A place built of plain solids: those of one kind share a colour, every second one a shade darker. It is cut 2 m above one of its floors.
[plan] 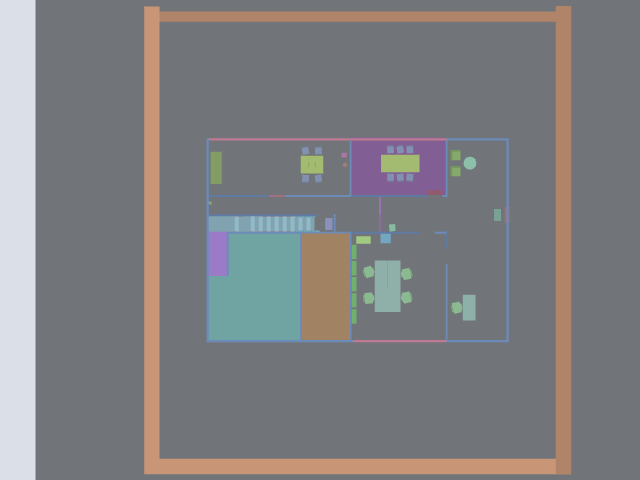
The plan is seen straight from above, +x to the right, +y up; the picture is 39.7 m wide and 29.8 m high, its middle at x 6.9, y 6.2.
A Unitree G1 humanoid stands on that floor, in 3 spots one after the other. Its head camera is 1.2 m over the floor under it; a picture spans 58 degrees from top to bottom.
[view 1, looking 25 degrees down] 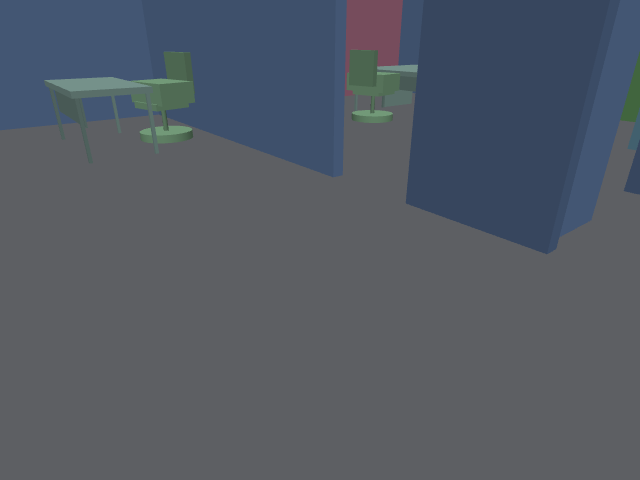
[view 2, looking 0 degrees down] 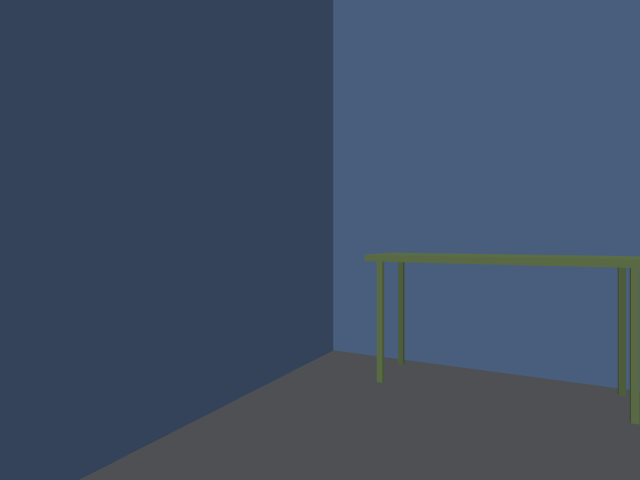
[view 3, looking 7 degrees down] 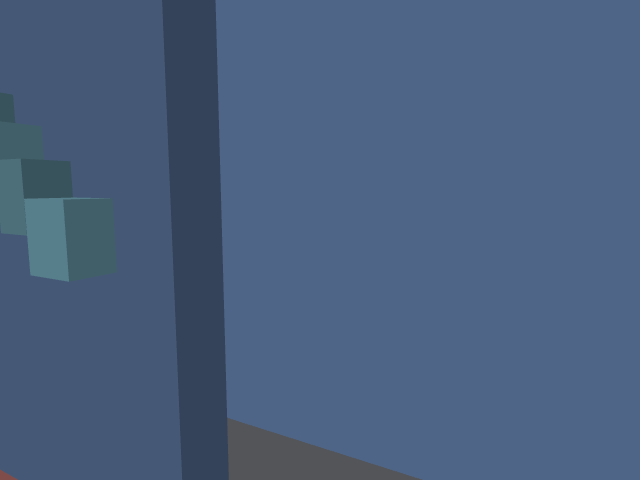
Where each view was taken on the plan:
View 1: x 17.37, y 7.79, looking -128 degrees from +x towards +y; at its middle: ground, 2.84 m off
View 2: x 4.22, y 11.07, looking -152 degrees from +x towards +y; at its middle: wall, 4.43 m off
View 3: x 7.25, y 7.20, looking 118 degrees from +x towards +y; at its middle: wall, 1.91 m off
